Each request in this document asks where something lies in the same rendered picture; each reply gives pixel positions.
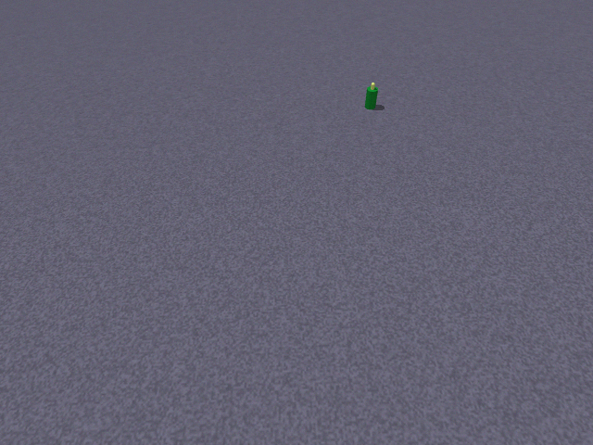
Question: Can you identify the bottle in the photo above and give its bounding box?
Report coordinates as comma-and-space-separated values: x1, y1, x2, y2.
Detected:
365, 83, 378, 109

